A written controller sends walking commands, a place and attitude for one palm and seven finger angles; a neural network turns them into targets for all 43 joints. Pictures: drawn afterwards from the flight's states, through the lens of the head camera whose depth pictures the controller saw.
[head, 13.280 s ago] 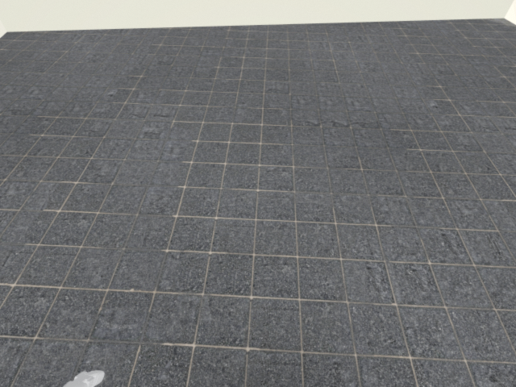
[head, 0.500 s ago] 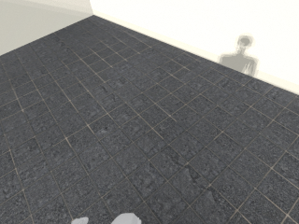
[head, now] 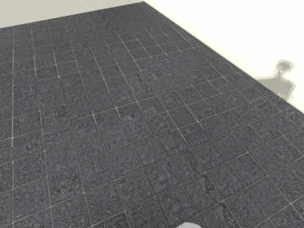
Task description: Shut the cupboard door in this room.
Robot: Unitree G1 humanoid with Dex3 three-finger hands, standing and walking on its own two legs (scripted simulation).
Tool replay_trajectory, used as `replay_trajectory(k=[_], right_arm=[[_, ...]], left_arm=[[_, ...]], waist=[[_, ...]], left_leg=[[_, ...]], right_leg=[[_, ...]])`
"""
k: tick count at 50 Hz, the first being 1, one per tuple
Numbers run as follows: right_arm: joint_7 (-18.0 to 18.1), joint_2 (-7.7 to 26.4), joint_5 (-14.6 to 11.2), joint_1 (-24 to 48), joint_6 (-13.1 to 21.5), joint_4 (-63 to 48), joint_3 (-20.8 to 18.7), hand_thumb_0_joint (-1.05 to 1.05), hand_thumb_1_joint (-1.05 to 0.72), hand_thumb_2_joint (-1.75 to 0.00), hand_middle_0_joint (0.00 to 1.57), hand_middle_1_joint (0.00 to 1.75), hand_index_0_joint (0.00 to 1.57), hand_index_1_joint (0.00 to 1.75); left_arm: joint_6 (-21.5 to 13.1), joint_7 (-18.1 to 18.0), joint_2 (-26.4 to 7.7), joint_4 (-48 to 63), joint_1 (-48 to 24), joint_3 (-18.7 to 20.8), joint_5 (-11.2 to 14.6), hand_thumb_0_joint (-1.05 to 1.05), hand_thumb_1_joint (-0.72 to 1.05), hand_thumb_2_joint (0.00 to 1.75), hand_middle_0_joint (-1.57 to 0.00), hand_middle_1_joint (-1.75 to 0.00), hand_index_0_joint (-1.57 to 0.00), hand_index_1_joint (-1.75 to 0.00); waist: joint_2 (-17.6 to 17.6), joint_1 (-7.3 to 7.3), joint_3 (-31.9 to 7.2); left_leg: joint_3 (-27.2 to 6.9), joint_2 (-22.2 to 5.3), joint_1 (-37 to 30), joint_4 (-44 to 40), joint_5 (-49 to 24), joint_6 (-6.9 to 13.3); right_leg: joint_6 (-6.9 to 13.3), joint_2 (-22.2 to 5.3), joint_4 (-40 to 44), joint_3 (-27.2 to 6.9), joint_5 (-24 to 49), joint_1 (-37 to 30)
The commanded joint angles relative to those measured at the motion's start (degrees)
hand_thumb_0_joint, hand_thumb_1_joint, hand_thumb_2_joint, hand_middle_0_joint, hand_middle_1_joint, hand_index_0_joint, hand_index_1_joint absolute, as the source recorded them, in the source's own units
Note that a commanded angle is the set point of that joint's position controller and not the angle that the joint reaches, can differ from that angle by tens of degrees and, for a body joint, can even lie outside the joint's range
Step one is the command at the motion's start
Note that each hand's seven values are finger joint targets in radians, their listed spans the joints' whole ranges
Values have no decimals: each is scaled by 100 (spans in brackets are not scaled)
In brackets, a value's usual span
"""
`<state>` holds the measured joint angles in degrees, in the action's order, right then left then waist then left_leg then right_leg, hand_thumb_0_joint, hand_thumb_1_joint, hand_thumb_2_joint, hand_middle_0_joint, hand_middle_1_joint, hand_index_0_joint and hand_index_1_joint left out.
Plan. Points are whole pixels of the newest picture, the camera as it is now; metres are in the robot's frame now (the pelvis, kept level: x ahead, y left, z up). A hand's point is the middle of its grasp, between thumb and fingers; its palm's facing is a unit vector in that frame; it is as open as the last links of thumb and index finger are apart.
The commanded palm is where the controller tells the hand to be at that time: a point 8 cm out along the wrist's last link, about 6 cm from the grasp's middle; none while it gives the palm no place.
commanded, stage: turn or walk to find it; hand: left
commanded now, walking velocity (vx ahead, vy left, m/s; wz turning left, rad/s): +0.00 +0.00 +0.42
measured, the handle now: out of the picture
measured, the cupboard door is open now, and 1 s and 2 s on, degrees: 90 90 90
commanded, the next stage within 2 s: none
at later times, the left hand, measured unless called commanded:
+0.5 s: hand out of the picture -0.01 +0.15 -0.15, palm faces +0.25 -0.93 -0.26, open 7.4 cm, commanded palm none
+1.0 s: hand out of the picture -0.09 +0.21 -0.16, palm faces +0.45 -0.85 -0.26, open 7.4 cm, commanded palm none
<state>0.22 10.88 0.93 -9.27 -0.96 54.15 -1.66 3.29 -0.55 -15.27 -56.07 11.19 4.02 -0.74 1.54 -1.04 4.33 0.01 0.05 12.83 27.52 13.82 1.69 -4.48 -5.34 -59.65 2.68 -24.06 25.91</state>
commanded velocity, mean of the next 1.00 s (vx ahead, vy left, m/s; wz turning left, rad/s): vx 0.00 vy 0.00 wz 0.42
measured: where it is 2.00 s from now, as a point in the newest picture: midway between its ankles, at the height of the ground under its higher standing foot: outside the picture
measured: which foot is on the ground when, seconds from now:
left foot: down 0.00-0.22, up 0.24-0.64, down 0.66-1.00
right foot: up 0.00-0.20, down 0.22-0.66, up 0.68-1.00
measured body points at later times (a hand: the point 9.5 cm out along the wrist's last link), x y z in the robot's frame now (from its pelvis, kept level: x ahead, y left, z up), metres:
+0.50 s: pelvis -0.03 -0.05 +0.00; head +0.00 -0.07 +0.45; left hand -0.02 +0.20 -0.13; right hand +0.05 -0.30 -0.16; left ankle -0.09 +0.10 -0.67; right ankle +0.00 -0.15 -0.74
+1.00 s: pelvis -0.07 -0.02 +0.00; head -0.04 +0.00 +0.45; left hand -0.11 +0.25 -0.14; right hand +0.11 -0.20 -0.14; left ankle -0.10 +0.09 -0.74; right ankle -0.02 -0.15 -0.69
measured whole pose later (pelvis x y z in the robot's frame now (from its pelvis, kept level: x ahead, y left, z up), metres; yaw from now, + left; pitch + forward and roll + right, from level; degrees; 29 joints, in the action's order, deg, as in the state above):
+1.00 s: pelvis -0.07 -0.02 +0.00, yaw +25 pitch +0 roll -1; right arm 0.0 11.2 1.2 -9.6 -1.6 54.0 -2.2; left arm 2.9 -0.7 -13.7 -54.4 9.3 3.5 -0.7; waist 0.1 0.1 3.9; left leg -2.3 1.4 14.3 26.9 12.6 1.4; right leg -4.3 -3.9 -50.6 1.9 -25.3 22.6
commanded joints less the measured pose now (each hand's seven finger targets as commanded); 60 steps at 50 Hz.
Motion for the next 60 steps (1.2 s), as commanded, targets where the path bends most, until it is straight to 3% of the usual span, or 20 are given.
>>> replay_trajectory(k=[1, 5, 9, 10, 11, 12, 16, 25, 30, 32, 33, 34, 40, 49, 53, 54, 55, 56, 57, 60], right_arm=[[63, 1230, 31, -348, 37, -234, -383, 0, -90, -90, 20, 30, 20, 30], [39, 1264, 67, -232, -17, -309, -425, 0, -90, -90, 20, 30, 20, 30], [13, 1146, 19, -64, -54, -403, -444, 0, -90, -90, 20, 30, 20, 30], [-17, 855, -32, -145, -47, -441, -414, 0, -90, -90, 20, 30, 20, 30], [-46, 523, -44, -133, -46, -602, -352, 0, -90, -90, 20, 30, 20, 30], [-30, 858, 22, -64, -139, -563, -450, 0, -90, -90, 20, 30, 20, 30], [-136, 734, 48, -448, -245, -178, -450, 0, -90, -90, 20, 30, 20, 30], [-111, 545, -19, 145, -164, -235, -287, 0, -90, -90, 20, 30, 20, 30], [-66, 566, -55, -167, -62, -156, -240, 0, -90, -90, 20, 30, 20, 30], [-77, 1001, -19, -534, 35, -101, -333, 0, -90, -90, 20, 30, 20, 30], [-56, 1550, 27, -690, 51, -137, -461, 0, -90, -90, 20, 30, 20, 30], [-16, 1696, 31, -893, 8, -27, -490, 0, -90, -90, 20, 30, 20, 30], [86, 1187, 19, -50, 69, -229, -319, 0, -90, -90, 20, 30, 20, 30], [49, 1245, 64, -262, -8, -278, -426, 0, -90, -90, 20, 30, 20, 30], [27, 1177, 24, -68, -31, -369, -449, 0, -90, -90, 20, 30, 20, 30], [6, 1028, -17, -90, -20, -388, -432, 0, -90, -90, 20, 30, 20, 30], [-32, 690, -62, -173, -8, -485, -372, 0, -90, -90, 20, 30, 20, 30], [-43, 630, -34, 23, -44, -633, -375, 0, -90, -90, 20, 30, 20, 30], [-19, 816, 35, 40, -151, -557, -430, 0, -90, -90, 20, 30, 20, 30], [-104, 741, 46, -257, -219, -227, -439, 0, -90, -90, 20, 30, 20, 30]], left_arm=[[-131, -24, -277, 571, -250, 8, 8, 0, 90, 90, -20, -30, -20, -30], [-162, -44, -186, 656, -230, -10, 32, 0, 90, 90, -20, -30, -20, -30], [-272, -71, -290, 518, 438, 30, 40, 0, 90, 90, -20, -30, -20, -30], [-336, -110, -604, 508, 599, 91, -23, 0, 90, 90, -20, -30, -20, -30], [-376, -142, -1097, 561, 631, 181, -104, 0, 90, 90, -20, -30, -20, -30], [-361, -143, -1074, 665, 507, 185, -32, 0, 90, 90, -20, -30, -20, -30], [-363, -144, -486, 881, -496, 56, -34, 0, 90, 90, -20, -30, -20, -30], [-363, -125, -815, 467, 494, 139, -104, 0, 90, 90, -20, -30, -20, -30], [-302, -104, -925, 346, 420, 179, -82, 0, 90, 90, -20, -30, -20, -30], [-224, -78, -663, 425, 367, 153, 8, 0, 90, 90, -20, -30, -20, -30], [-192, -38, -270, 643, 284, 55, 25, 0, 90, 90, -20, -30, -20, -30], [-119, -70, -294, 750, -184, -6, -30, 0, 90, 90, -20, -30, -20, -30], [-121, 16, -321, 389, -8, 46, -17, 0, 90, 90, -20, -30, -20, -30], [-179, -37, -186, 654, -261, -17, 20, 0, 90, 90, -20, -30, -20, -30], [-281, -67, -253, 531, 361, 6, 44, 0, 90, 90, -20, -30, -20, -30], [-336, -90, -434, 503, 526, 39, 14, 0, 90, 90, -20, -30, -20, -30], [-383, -137, -874, 503, 605, 125, -65, 0, 90, 90, -20, -30, -20, -30], [-362, -137, -1152, 602, 562, 172, -85, 0, 90, 90, -20, -30, -20, -30], [-384, -163, -1004, 653, 399, 206, -37, 0, 90, 90, -20, -30, -20, -30], [-381, -135, -536, 807, -294, 64, -35, 0, 90, 90, -20, -30, -20, -30]], waist=[[-924, 276, -529], [-1057, 255, -514], [-841, -70, -715], [47, -132, -787], [1545, -165, -610], [1299, -193, -555], [674, 332, -62], [939, -195, -462], [1039, -10, -734], [-195, 252, -922], [-1838, 350, -755], [-1655, 570, -655], [-971, 142, -420], [-1069, 296, -621], [-918, -14, -870], [-528, -74, -940], [730, -105, -976], [1265, -185, -608], [1423, -155, -493], [659, 239, -119]], left_leg=[[-1435, -1407, -723, -859, -2245, 821], [-1723, -1321, -256, -780, -2006, 799], [-1716, -889, 583, -184, -1379, 451], [-1314, -434, 1314, 510, -407, 115], [-361, 416, 2193, 1832, 1517, -309], [-577, 213, 1914, 2956, 1868, -285], [-380, -96, 1824, 4298, 756, -393], [215, -170, 1368, 2269, 1337, -551], [543, -73, 383, 574, 705, -426], [-249, -703, -997, -692, -636, -142], [-1964, -2098, -1399, -923, -2250, 491], [-2084, -2404, -787, -1077, -2119, 917], [-1092, -1330, -452, -959, -2024, 676], [-1701, -1311, -554, -681, -2328, 826], [-1706, -961, 10, -159, -2186, 535], [-1512, -677, 496, 190, -1534, 258], [-768, -23, 1578, 1096, -16, -120], [-325, 388, 1918, 2287, 1859, -308], [-645, 144, 1900, 3192, 1924, -276], [-452, -45, 1913, 4239, 966, -379]], right_leg=[[-41, 50, 428, -129, -100, 310], [34, 225, 1383, -52, -157, -368], [112, 284, 3438, 40, 1081, -1883], [292, -437, 4134, -638, 1061, -2588], [903, -1873, 4494, -2107, 1471, -2695], [1301, -2258, 4692, -2177, 1011, -1695], [1027, -1265, 4450, -619, 1159, -1026], [1272, -1506, 3893, -166, 3015, -2134], [1019, -1492, 3266, 136, 3344, -2015], [426, -1015, 2084, 650, 1957, -789], [19, -282, 989, 835, -707, 628], [56, -208, 230, 335, -1231, 518], [2, -64, -252, -74, 88, 414], [22, 217, 1354, -58, -228, -165], [91, 346, 3250, 89, 916, -1479], [165, 42, 3894, -148, 1384, -2138], [579, -1179, 4166, -1363, 1628, -2819], [1224, -2196, 4384, -2059, 2136, -2235], [1425, -2160, 4501, -2038, 1891, -1675], [1146, -1329, 4253, -764, 1900, -1324]])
